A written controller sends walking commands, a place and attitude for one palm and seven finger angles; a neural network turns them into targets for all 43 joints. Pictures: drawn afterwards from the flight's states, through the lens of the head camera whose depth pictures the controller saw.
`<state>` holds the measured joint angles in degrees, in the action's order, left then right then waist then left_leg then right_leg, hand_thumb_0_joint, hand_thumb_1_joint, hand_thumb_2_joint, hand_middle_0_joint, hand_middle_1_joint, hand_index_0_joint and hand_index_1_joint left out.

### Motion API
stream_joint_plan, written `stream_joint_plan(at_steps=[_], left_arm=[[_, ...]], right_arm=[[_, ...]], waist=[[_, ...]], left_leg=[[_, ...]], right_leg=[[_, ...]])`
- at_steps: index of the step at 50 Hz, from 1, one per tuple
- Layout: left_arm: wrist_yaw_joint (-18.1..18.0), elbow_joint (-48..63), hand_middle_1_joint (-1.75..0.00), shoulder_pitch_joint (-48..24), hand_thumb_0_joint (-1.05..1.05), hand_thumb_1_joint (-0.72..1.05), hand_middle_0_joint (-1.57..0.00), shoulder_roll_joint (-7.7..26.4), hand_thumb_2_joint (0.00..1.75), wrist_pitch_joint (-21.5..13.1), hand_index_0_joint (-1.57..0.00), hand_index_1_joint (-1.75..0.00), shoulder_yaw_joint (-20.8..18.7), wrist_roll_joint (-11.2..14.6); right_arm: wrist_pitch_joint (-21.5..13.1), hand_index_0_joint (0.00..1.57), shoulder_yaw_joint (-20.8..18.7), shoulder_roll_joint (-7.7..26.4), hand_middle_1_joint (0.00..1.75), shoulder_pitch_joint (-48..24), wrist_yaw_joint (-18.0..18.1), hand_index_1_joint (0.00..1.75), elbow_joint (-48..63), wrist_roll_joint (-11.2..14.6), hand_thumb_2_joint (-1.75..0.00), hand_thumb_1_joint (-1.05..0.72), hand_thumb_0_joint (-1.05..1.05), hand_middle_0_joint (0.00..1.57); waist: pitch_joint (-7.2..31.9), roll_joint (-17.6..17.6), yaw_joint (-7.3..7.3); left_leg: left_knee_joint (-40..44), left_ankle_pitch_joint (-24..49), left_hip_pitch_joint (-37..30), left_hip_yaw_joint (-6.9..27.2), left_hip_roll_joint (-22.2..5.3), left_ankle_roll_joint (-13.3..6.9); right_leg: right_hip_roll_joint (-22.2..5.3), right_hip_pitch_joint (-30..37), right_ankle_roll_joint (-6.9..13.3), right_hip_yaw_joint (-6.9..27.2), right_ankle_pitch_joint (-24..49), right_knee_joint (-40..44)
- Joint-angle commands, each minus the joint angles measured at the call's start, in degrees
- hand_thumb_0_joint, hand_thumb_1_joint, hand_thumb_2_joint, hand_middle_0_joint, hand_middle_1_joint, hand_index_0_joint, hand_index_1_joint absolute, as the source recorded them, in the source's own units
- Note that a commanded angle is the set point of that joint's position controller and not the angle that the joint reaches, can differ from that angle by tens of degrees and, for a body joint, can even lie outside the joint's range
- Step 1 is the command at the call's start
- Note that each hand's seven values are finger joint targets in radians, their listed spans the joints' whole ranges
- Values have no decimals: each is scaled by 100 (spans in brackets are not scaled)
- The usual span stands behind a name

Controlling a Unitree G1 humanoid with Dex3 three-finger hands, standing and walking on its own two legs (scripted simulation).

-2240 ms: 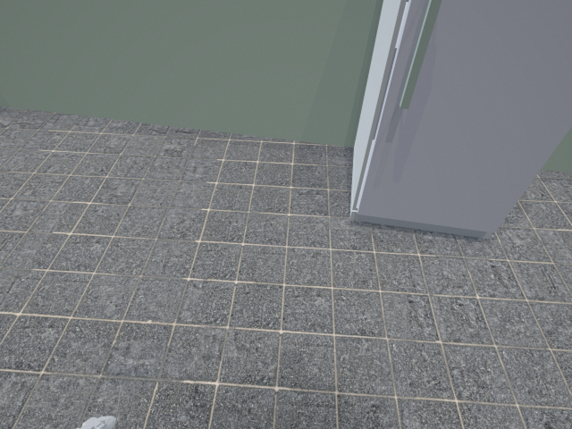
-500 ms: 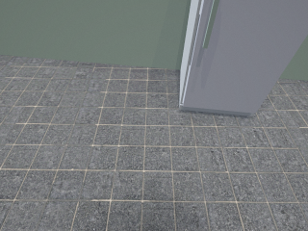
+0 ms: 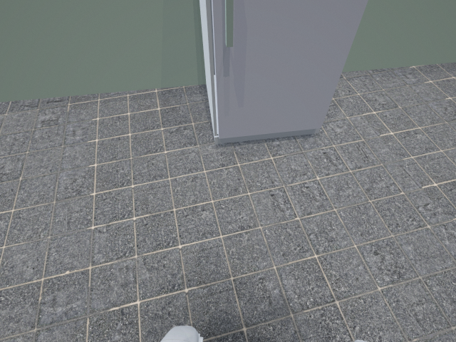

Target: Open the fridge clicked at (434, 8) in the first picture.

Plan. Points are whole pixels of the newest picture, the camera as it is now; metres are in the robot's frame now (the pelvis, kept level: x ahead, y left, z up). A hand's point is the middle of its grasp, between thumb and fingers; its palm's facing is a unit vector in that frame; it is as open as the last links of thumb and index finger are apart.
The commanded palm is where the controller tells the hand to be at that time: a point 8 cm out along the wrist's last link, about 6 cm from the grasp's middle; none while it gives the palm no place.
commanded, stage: walk to a spot facing it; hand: left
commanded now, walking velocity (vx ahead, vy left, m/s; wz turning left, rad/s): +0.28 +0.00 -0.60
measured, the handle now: out of the picture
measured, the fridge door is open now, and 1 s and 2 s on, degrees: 0 0 0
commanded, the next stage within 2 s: none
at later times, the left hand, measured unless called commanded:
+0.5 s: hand (136, 286) +0.23 +0.23 -0.18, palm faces -0.29 -0.95 -0.15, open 7.4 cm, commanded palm none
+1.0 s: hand (208, 210) +0.43 +0.10 -0.17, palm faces -0.55 -0.81 -0.21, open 7.3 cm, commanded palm none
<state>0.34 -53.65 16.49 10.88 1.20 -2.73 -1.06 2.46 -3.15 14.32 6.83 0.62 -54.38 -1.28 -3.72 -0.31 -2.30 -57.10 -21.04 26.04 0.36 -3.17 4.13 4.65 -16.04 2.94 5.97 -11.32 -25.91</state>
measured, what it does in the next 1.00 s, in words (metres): walks ahead, turning right: left foot, then right foot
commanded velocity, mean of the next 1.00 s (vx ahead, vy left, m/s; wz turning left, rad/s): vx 0.31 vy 0.00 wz -0.57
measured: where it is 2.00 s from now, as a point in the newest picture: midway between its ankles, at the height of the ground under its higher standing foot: (280, 255)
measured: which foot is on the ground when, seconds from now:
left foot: up 0.00-0.16, down 0.18-0.70, up 0.72-1.00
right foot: down 0.00-0.18, up 0.20-0.70, down 0.72-1.00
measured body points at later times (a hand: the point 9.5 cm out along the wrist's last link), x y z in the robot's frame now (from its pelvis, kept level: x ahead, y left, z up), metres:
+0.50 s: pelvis +0.10 +0.06 +0.00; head +0.13 +0.10 +0.45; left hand +0.25 +0.28 -0.16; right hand -0.02 -0.15 -0.13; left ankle +0.01 +0.15 -0.74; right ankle +0.11 -0.12 -0.64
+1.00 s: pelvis +0.29 -0.03 +0.00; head +0.31 -0.05 +0.44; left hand +0.46 +0.14 -0.15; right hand +0.23 -0.28 -0.14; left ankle +0.44 +0.08 -0.67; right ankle +0.23 -0.09 -0.74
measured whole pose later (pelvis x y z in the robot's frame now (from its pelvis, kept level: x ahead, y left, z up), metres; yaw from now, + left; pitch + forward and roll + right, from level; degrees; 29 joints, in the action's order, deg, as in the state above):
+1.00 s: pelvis +0.29 -0.03 +0.00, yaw -35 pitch +0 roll -1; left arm 0.8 -57.1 14.8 11.5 -2.2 -3.3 -1.3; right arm -1.8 -2.6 9.7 10.3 -0.3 -52.3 -1.6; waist -2.9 -0.8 0.8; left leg -58.9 -13.2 35.1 -1.3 -11.1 3.9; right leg 4.6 -11.9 4.4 -1.6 -14.8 -26.5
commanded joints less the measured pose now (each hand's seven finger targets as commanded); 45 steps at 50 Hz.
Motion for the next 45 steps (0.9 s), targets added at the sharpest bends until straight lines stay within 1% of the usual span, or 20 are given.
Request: stream_joint_plan(at_steps=[1,4,7,8,9,10,11,13,17,20,28,30,33,34,35,36,37,38,41,45], left_arm=[[-56,245,-30,445,0,90,-20,1290,90,-143,-20,-30,-350,-46],[-38,339,-30,203,0,90,-20,1368,90,-135,-20,-30,-379,-63],[1,540,-30,-416,0,90,-20,1239,90,-95,-20,-30,-357,-9],[50,628,-30,-421,0,90,-20,874,90,-102,-20,-30,-278,19],[94,834,-30,-657,0,90,-20,668,90,-122,-20,-30,-259,29],[122,935,-30,-996,0,90,-20,907,90,-142,-20,-30,-333,-43],[167,770,-30,-747,0,90,-20,1032,90,-116,-20,-30,-404,-101],[284,523,-30,-444,0,90,-20,900,90,-60,-20,-30,-404,-125],[288,406,-30,-285,0,90,-20,547,90,32,-20,-30,-310,-115],[278,447,-30,-549,0,90,-20,434,90,58,-20,-30,-257,-104],[334,710,-30,-1858,0,90,-20,240,90,-13,-20,-30,-80,-66],[321,683,-30,-1768,0,90,-20,212,90,-68,-20,-30,-73,-60],[235,377,-30,-768,0,90,-20,546,90,-163,-20,-30,-181,-76],[211,166,-30,-1,0,90,-20,727,90,-227,-20,-30,-265,-93],[168,-61,-30,744,0,90,-20,1179,90,-280,-20,-30,-378,-106],[80,-123,-30,1222,0,90,-20,1690,90,-330,-20,-30,-470,-27],[6,-93,-30,1092,0,90,-20,1849,90,-269,-20,-30,-519,115],[-22,-17,-30,670,0,90,-20,1658,90,-217,-20,-30,-485,126],[-60,166,-30,-270,0,90,-20,1019,90,-372,-20,-30,-256,67],[-33,79,-30,-344,0,90,-20,943,90,-483,-20,-30,-242,-34]], right_arm=[[-283,20,-99,409,30,-446,3,30,654,18,-90,-90,0,20],[-371,20,-96,377,30,-240,1,30,687,65,-90,-90,0,20],[-471,20,-130,502,30,881,75,30,395,100,-90,-90,0,20],[-501,20,-231,979,30,1349,130,30,264,76,-90,-90,0,20],[-496,20,-336,1473,30,1637,130,30,293,19,-90,-90,0,20],[-471,20,-279,1430,30,1449,123,30,368,9,-90,-90,0,20],[-490,20,-170,987,30,1022,92,30,452,0,-90,-90,0,20],[-581,20,-47,689,30,685,114,30,488,22,-90,-90,0,20],[-696,20,33,399,30,1290,148,30,249,50,-90,-90,0,20],[-738,20,82,295,30,1819,188,30,9,53,-90,-90,0,20],[-723,20,74,219,30,2662,210,30,-516,-31,-90,-90,0,20],[-693,20,35,341,30,2633,208,30,-566,-29,-90,-90,0,20],[-684,20,-68,604,30,2426,172,30,-496,34,-90,-90,0,20],[-677,20,-67,670,30,2175,151,30,-402,61,-90,-90,0,20],[-663,20,-34,546,30,2042,77,30,-279,145,-90,-90,0,20],[-691,20,24,106,30,2123,61,30,-63,211,-90,-90,0,20],[-699,20,-16,193,30,1546,91,30,151,181,-90,-90,0,20],[-696,20,-53,187,30,1343,92,30,198,144,-90,-90,0,20],[-504,20,-43,66,30,1324,30,30,58,10,-90,-90,0,20],[-367,20,-58,-129,30,1577,-21,30,48,-18,-90,-90,0,20]], waist=[[705,871,-202],[556,984,-124],[652,703,485],[846,-679,703],[480,-1895,845],[-129,-1173,786],[-332,-653,437],[-442,-590,164],[-343,-805,139],[-352,-806,223],[-583,-769,620],[-405,-730,493],[374,-988,17],[768,-973,-386],[1271,-338,-746],[2000,813,-697],[1865,539,-677],[964,-26,-462],[-51,-193,190],[62,242,532]], left_leg=[[846,-334,507,-43,60,-29],[1707,-537,-265,-51,212,-149],[3485,254,-2664,-81,201,-287],[4082,-668,-3736,937,-877,-448],[4845,-1926,-3541,2799,-2325,-884],[5158,-2241,-2460,3017,-2700,-1214],[5191,-1967,-1995,2377,-2243,-1051],[5002,-928,-1676,1216,-1661,-747],[4627,1370,-2086,-135,-1176,-522],[4378,2926,-2535,-443,-1224,-399],[4188,4424,-3458,-1037,-1413,-784],[3704,5742,-3550,-1439,-1428,-792],[2158,7329,-3330,-1686,-1502,-683],[1168,6672,-2739,-1757,-1475,-573],[-464,4506,-1232,-1801,-1312,-393],[-2553,-1030,692,-1436,-217,-58],[-3105,-1176,1251,-483,-207,-215],[-3063,-548,1433,-263,-493,-317],[-2041,245,624,-102,-870,-174],[-887,575,276,-292,-754,-14]], right_leg=[[-1479,1160,896,2208,-566,1015],[-1421,531,892,2372,-805,993],[-720,-1150,345,1775,-1321,214],[-133,-2258,51,979,-1944,-894],[140,-3154,-276,25,-2303,-2379],[-396,-3068,-347,42,-1863,-3061],[-513,-2803,-398,-5,-1240,-3433],[-637,-2627,-461,-243,-558,-4003],[-652,-2721,-538,-445,184,-4534],[-691,-3029,-538,-588,284,-4493],[-672,-2905,-303,-1429,60,-2439],[-427,-2272,-117,-1744,-221,-1692],[-65,-597,208,-1864,-414,-1150],[-71,628,321,-1777,-158,-752],[-849,2465,686,-899,345,-437],[-2642,3736,1545,2278,1117,-78],[-2874,3476,1767,2892,982,587],[-2796,2660,1669,2279,498,812],[-2144,39,1008,1085,191,1268],[-1503,-616,843,288,611,1232]])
